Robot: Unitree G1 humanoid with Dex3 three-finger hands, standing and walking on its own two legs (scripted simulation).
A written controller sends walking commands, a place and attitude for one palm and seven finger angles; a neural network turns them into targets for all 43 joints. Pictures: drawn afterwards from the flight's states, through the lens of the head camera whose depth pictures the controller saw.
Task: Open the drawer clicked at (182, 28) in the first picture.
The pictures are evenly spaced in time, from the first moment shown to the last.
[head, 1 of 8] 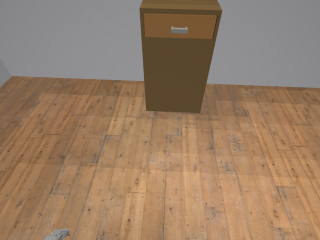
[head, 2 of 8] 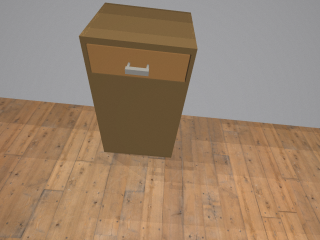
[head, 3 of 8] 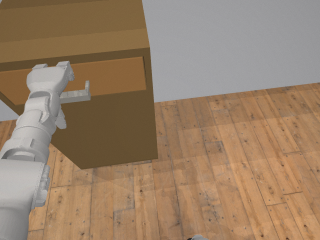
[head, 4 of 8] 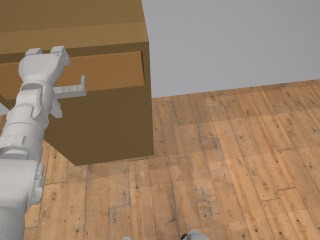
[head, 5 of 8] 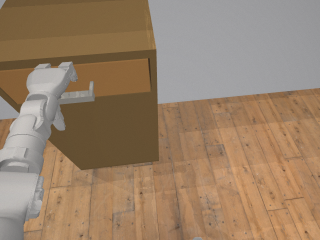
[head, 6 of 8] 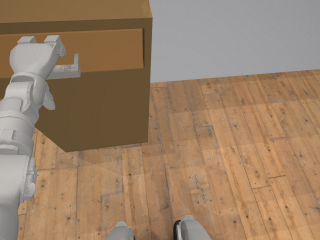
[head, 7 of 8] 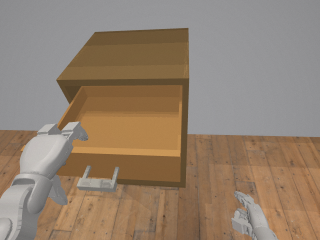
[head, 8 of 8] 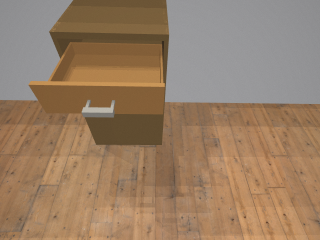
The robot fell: no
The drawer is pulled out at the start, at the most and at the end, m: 0.00 0.30 0.30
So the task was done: yes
